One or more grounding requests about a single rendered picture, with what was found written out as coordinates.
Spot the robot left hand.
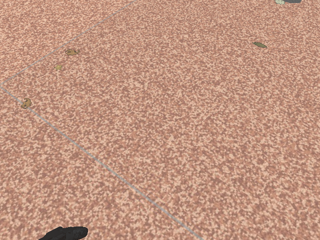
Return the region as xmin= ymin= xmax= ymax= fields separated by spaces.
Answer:
xmin=39 ymin=226 xmax=88 ymax=240

